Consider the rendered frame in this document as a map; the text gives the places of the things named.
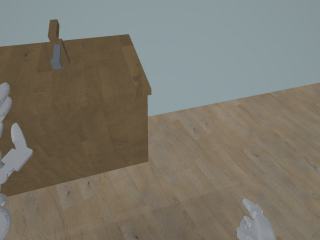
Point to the tap lever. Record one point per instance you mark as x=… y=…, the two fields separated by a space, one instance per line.
x=56 y=61

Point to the robot left hand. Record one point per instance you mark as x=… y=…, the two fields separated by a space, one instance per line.
x=15 y=158

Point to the robot left forearm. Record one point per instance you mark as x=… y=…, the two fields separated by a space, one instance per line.
x=5 y=217

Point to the counter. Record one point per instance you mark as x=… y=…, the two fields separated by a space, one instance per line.
x=86 y=118

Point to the robot right hand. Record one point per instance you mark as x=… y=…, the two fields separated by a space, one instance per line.
x=259 y=229

